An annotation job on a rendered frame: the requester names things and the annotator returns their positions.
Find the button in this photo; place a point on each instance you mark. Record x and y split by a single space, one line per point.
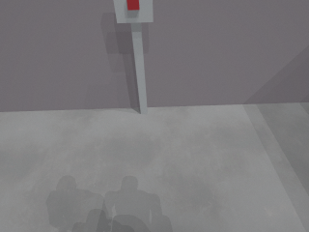
133 5

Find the panel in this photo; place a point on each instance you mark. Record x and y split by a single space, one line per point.
135 18

